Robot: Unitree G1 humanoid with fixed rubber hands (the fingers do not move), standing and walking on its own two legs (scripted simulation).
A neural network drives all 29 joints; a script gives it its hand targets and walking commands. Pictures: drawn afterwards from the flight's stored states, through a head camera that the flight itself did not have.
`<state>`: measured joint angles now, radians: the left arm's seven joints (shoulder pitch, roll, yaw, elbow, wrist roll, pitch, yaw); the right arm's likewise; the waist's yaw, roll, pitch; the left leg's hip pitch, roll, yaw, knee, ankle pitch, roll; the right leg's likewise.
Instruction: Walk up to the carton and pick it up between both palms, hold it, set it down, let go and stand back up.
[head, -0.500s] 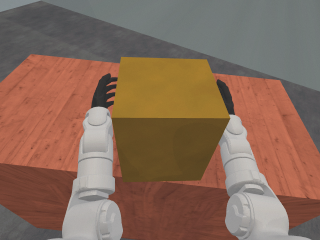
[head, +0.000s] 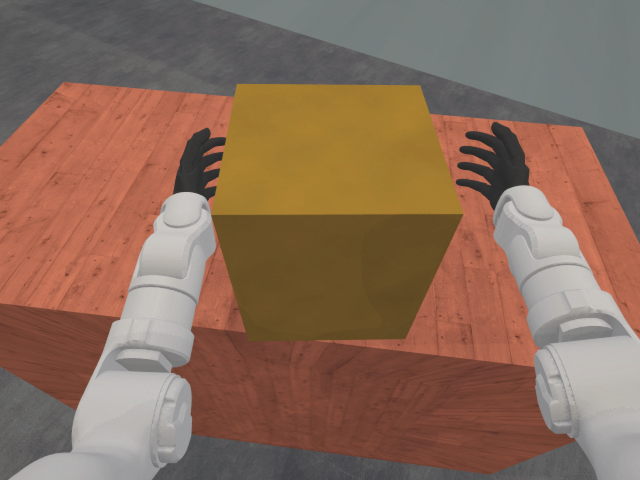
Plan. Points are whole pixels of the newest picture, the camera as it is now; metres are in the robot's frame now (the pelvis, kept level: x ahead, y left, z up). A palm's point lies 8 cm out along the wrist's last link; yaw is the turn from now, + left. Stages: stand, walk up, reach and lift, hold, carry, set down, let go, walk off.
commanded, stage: set down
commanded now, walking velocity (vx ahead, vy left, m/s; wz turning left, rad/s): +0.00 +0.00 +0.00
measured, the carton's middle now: (328, 222) +0.39 +0.05 +0.10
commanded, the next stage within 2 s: none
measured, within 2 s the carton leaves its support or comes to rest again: neither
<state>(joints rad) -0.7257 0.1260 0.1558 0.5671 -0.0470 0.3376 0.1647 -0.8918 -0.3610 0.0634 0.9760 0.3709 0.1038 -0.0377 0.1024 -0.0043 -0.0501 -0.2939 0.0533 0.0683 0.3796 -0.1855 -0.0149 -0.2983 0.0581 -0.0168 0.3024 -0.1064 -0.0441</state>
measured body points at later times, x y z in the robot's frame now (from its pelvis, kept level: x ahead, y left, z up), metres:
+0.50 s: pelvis +0.00 -0.02 +0.00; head +0.00 -0.01 +0.45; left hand +0.41 +0.24 +0.22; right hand +0.47 -0.16 +0.22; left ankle +0.00 +0.12 -0.75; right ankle +0.02 -0.09 -0.75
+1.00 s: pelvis +0.00 -0.01 +0.00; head -0.02 +0.00 +0.45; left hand +0.37 +0.25 +0.21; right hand +0.43 -0.18 +0.21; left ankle +0.00 +0.12 -0.75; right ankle +0.02 -0.09 -0.75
